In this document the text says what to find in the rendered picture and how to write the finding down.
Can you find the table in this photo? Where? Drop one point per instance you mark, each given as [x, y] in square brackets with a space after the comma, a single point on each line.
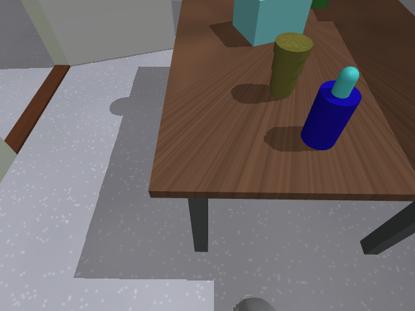
[224, 136]

